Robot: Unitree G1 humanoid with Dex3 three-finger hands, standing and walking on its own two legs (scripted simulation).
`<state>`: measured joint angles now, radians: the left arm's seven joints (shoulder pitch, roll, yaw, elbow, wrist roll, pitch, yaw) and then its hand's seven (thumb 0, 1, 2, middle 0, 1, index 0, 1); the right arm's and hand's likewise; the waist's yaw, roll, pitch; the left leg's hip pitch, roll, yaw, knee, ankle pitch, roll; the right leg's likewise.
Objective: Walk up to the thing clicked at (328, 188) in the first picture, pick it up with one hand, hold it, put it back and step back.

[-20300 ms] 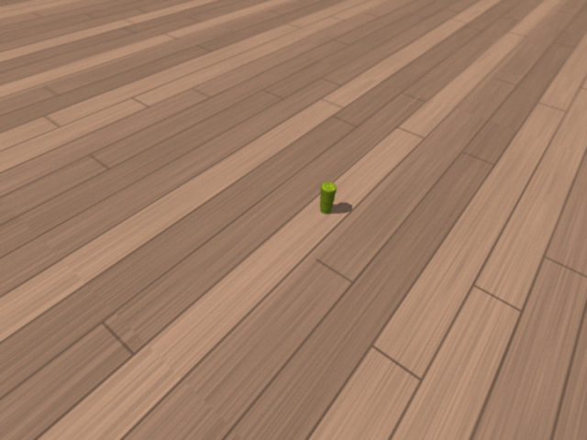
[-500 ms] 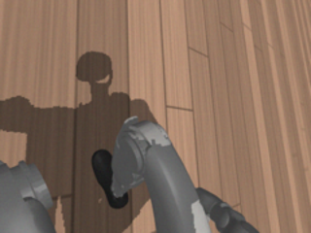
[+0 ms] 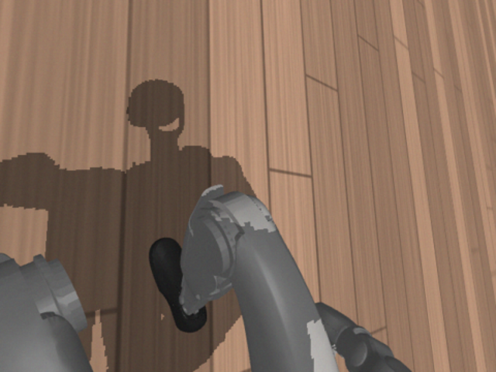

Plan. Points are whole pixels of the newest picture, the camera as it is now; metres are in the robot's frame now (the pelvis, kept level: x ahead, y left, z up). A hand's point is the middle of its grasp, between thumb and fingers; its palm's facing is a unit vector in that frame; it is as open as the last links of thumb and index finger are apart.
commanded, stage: settle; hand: left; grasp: from the side
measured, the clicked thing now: out of the picture +0.52 +0.29 -0.24
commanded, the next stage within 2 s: lift in 1.24 s
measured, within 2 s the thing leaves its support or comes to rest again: leaves its support in 0.06 s
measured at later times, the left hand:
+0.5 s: hand out of the picture +0.51 +0.31 -0.07, palm faces +0.28 -0.96 -0.07, open 6.8 cm
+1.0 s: hand out of the picture +0.52 +0.31 -0.01, palm faces +0.30 -0.95 -0.08, open 6.5 cm
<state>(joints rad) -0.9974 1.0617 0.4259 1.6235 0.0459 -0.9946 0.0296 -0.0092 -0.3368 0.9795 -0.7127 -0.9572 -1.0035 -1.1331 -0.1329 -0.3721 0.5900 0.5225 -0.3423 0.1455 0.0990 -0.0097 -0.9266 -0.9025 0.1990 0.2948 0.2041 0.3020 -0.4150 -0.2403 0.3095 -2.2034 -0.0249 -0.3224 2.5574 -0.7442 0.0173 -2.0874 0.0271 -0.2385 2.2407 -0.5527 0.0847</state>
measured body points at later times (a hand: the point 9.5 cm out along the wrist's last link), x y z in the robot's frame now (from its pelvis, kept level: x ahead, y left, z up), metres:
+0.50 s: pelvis +0.00 -0.01 +0.01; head +0.23 +0.14 +0.37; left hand +0.49 +0.36 -0.06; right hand +0.08 -0.26 -0.05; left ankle +0.07 +0.11 -0.29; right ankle +0.16 -0.13 -0.29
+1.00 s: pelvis +0.01 -0.01 +0.03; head +0.24 +0.10 +0.40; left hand +0.50 +0.35 +0.00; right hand +0.12 -0.27 -0.07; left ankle +0.07 +0.11 -0.29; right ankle +0.16 -0.13 -0.29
